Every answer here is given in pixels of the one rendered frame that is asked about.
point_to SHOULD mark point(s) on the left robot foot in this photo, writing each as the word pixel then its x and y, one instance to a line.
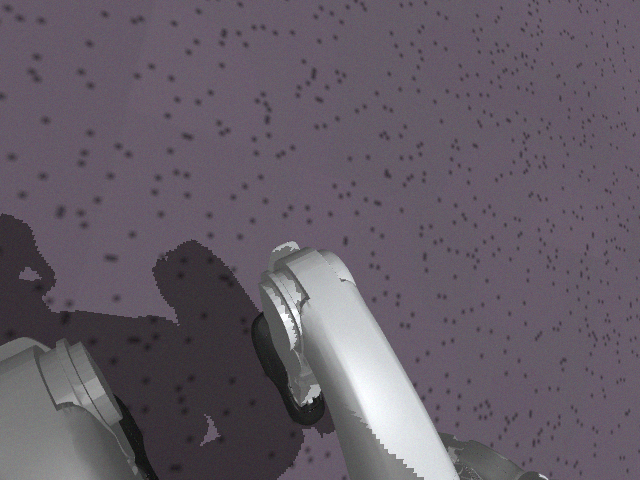
pixel 135 439

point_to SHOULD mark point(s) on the right robot hand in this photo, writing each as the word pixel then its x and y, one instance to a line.
pixel 476 461

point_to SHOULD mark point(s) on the right robot foot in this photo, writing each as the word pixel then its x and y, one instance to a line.
pixel 275 370

